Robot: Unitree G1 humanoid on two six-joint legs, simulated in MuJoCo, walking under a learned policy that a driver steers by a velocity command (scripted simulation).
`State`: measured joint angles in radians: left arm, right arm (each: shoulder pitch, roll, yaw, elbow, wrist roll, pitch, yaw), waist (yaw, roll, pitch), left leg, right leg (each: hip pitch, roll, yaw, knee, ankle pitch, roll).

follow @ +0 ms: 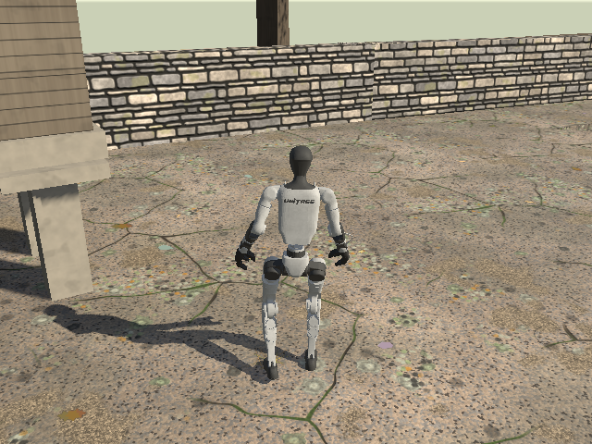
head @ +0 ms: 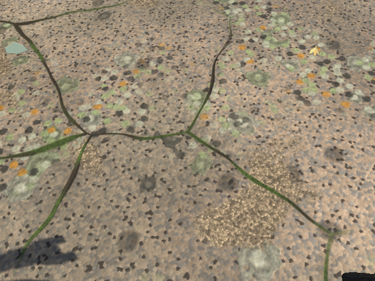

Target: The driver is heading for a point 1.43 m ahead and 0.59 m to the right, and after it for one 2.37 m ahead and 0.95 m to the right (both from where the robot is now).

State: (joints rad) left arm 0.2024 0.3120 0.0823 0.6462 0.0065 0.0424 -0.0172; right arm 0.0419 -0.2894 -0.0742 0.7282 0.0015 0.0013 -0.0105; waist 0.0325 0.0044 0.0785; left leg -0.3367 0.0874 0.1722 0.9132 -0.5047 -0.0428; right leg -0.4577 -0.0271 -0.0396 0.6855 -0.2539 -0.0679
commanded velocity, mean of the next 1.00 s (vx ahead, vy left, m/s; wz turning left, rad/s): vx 0.15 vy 0.00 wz -0.61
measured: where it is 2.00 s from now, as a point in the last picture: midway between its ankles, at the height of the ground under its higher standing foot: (273, 158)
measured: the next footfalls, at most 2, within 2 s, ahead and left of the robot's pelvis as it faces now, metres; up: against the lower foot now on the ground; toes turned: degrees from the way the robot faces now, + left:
left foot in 0.38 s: +0.17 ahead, +0.12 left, +0.00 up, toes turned -32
right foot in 0.84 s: -0.02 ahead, -0.08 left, +0.00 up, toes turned -41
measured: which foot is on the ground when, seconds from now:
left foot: up 0.00-0.36, down 0.38-0.82, up 0.84-1.00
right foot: down 0.00-0.38, up 0.40-0.82, down 0.84-1.00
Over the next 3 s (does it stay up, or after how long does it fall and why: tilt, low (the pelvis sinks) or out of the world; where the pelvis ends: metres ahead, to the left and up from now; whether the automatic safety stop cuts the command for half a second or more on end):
stays up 1.44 -0.66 0.01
